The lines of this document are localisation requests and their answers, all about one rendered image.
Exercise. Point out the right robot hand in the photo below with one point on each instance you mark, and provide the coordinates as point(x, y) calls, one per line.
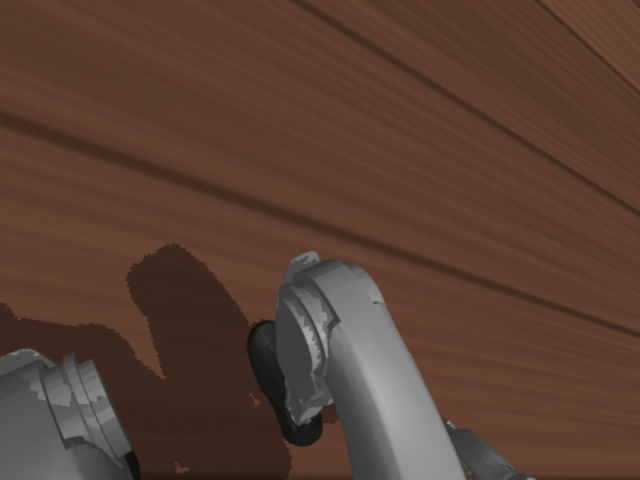
point(477, 457)

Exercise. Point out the left robot foot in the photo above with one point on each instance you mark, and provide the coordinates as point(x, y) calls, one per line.
point(133, 464)

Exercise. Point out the right robot foot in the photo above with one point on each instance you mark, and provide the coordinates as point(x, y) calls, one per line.
point(261, 346)

